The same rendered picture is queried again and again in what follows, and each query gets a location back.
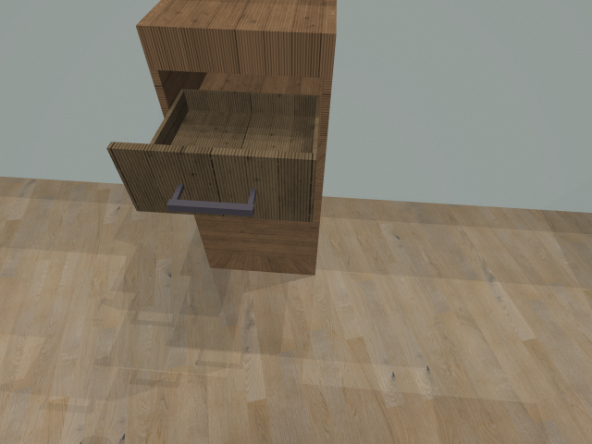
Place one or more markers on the drawer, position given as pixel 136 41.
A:
pixel 222 144

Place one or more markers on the cabinet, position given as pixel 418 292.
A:
pixel 253 46

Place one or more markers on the handle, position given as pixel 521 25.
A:
pixel 236 209

